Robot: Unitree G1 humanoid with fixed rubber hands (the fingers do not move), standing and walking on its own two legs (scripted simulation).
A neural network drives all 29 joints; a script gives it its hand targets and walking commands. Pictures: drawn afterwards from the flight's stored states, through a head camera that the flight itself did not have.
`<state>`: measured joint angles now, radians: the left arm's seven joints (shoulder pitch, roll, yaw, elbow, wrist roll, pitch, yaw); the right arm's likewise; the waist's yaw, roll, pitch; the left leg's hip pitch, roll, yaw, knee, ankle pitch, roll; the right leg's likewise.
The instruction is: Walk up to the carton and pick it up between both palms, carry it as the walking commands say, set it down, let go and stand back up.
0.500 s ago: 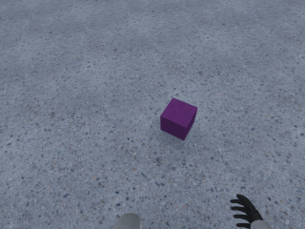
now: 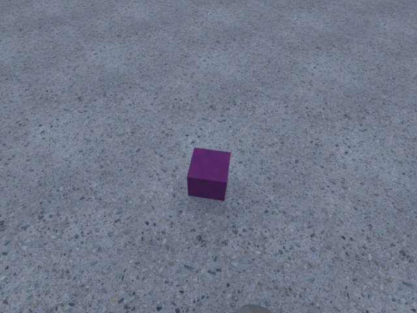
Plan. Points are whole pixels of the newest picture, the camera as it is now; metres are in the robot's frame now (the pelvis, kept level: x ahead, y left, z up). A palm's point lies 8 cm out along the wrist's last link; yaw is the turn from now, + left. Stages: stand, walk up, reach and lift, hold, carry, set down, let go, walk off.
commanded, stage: walk up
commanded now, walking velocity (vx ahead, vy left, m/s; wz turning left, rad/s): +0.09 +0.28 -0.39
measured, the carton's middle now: (209, 174) +0.87 -0.03 -0.67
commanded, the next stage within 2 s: none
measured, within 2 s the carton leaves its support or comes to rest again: neither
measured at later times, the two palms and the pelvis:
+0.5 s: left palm (39, 281) +0.23 +0.38 -0.16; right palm (266, 306) +0.16 -0.12 -0.14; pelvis +0.18 +0.14 -0.02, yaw -9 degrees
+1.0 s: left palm (95, 177) +0.49 +0.32 -0.14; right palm (254, 204) +0.40 -0.12 -0.13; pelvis +0.38 +0.11 +0.00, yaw -7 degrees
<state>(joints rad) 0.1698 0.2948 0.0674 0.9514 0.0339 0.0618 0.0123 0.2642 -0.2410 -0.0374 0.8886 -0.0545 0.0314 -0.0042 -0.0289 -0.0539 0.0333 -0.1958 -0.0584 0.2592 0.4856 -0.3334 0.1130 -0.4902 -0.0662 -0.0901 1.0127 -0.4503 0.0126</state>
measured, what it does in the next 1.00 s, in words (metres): walks ahead: right foot, then left foot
